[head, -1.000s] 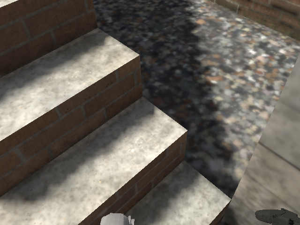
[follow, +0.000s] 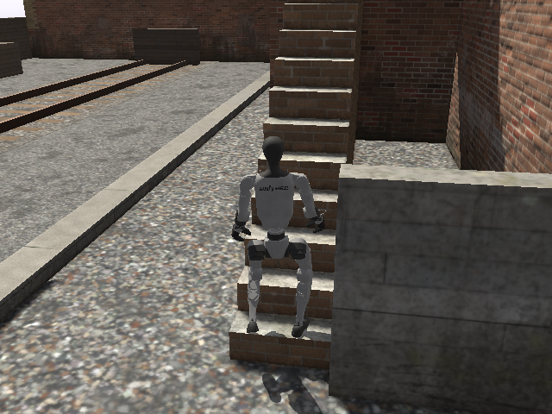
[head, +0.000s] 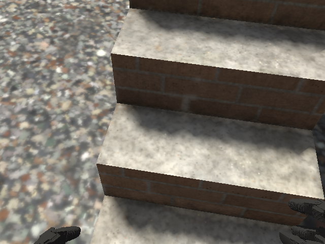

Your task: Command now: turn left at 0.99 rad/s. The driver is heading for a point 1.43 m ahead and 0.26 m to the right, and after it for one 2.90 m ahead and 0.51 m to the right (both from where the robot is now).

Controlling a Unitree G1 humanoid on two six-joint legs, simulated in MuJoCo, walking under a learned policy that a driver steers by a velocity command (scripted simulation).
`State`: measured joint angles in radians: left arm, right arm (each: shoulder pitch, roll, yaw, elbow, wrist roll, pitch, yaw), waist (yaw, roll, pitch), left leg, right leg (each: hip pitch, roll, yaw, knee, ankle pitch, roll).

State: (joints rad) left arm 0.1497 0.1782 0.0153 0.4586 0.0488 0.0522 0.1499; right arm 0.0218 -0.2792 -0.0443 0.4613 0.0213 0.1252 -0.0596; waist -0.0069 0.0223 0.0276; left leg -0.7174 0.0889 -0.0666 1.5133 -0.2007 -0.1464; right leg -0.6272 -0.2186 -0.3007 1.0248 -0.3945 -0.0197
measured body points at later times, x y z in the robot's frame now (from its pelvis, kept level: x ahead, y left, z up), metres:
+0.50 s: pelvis -0.02 +0.08 -0.13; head +0.01 +0.10 +0.31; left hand +0.10 +0.30 -0.26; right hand +0.09 -0.18 -0.25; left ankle -0.17 +0.16 -0.87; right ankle -0.01 -0.03 -0.55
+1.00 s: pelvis +0.13 +0.06 +0.07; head +0.13 +0.04 +0.52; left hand +0.32 +0.25 -0.04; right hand +0.32 -0.21 +0.10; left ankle +0.24 +0.16 -0.29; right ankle +0.05 -0.02 -0.66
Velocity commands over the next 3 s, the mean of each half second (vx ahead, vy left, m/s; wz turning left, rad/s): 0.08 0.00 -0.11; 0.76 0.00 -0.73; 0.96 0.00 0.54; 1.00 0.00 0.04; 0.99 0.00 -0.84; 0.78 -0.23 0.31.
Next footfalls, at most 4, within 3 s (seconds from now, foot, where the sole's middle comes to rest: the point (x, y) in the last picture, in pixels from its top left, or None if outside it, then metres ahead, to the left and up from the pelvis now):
0.02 left None -0.02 0.15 -0.66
0.22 left None -0.13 0.16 -0.91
0.60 right None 0.09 -0.02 -0.70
1.16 left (136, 235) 0.41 0.10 -0.50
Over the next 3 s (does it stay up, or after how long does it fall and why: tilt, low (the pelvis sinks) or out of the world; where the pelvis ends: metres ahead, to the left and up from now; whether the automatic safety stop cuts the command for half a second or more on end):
stays up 0.75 0.36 0.16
